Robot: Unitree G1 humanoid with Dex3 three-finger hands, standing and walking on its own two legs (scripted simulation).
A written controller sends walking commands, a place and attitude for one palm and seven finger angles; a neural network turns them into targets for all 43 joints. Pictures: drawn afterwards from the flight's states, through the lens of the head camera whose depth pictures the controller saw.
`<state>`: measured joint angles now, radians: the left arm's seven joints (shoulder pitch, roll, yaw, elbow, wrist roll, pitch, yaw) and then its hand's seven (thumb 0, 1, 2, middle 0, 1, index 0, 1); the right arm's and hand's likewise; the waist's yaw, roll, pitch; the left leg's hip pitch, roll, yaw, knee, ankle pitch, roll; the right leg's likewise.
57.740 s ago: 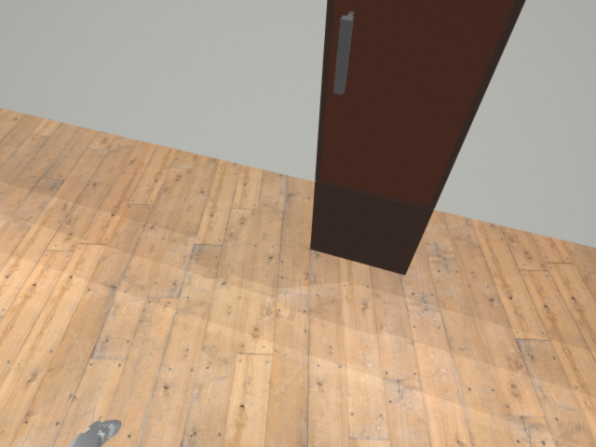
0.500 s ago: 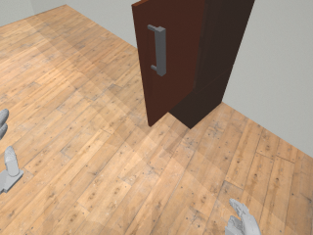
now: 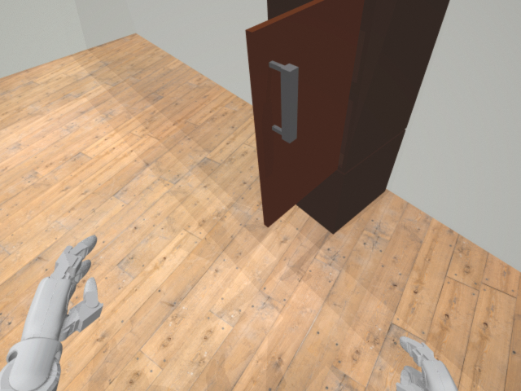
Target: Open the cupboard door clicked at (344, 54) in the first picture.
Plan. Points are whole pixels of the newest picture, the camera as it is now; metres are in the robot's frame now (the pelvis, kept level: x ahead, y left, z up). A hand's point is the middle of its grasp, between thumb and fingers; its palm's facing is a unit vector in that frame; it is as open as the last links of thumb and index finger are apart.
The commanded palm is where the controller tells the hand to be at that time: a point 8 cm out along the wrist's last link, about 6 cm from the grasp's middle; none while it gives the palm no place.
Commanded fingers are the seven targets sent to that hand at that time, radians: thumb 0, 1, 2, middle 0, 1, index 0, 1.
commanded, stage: let the arm hang, fingers relaxed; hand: left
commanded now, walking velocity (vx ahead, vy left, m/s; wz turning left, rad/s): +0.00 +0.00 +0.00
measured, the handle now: (282, 103) +0.66 -0.01 +0.10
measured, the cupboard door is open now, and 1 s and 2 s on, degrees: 94 94 94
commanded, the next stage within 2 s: look to check the result in 1.00 s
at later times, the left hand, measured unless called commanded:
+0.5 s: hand out of the picture -0.01 +0.22 -0.15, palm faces +0.01 -0.96 -0.30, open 7.3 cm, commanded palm none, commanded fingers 0.00 0.90 0.90 -0.20 -0.30 -0.20 -0.30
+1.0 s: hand out of the picture +0.08 +0.21 -0.15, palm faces -0.01 -0.97 -0.26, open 7.4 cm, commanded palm none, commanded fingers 0.00 0.90 0.90 -0.20 -0.30 -0.20 -0.30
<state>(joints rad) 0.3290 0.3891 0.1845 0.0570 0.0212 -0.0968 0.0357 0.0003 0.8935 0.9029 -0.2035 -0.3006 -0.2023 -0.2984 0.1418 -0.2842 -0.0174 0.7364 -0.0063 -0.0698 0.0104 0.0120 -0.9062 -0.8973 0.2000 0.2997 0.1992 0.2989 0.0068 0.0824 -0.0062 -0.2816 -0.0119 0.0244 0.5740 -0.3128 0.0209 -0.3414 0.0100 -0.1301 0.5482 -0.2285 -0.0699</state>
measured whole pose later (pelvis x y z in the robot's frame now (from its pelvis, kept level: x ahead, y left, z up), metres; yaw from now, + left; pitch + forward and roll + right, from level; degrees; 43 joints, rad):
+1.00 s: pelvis +0.01 +0.01 +0.02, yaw -1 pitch -2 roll +0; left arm 0.14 0.22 0.01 1.13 0.01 -0.03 0.01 0.00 0.90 0.90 -0.20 -0.30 -0.20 -0.30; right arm 0.19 -0.24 -0.01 1.13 -0.02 -0.01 -0.02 0.01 -0.91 -0.90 0.20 0.30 0.20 0.30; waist -0.01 0.02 0.04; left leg -0.09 -0.02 0.04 0.33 -0.22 0.03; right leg -0.17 0.02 -0.10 0.34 -0.15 -0.06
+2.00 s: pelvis +0.05 -0.01 +0.02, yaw -1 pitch +0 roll +0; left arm 0.09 0.30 0.01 1.13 0.01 -0.03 0.01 0.00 0.90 0.90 -0.20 -0.30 -0.20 -0.30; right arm 0.14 -0.31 0.00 1.13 -0.02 0.00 -0.02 0.01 -0.91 -0.90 0.20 0.30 0.20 0.30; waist -0.01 0.03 0.05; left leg -0.03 0.00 0.04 0.27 -0.23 0.00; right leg -0.12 0.05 -0.10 0.29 -0.17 -0.07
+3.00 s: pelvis +0.05 +0.00 +0.02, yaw -1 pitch +0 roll +0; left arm 0.10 0.31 0.01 1.14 0.01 -0.03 0.01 0.00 0.90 0.90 -0.20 -0.30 -0.20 -0.30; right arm 0.13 -0.31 0.00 1.14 -0.02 0.00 -0.02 0.01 -0.91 -0.90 0.20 0.30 0.20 0.30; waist -0.01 0.01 0.06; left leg -0.03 -0.01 0.04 0.25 -0.22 0.01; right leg -0.11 0.04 -0.10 0.27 -0.16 -0.06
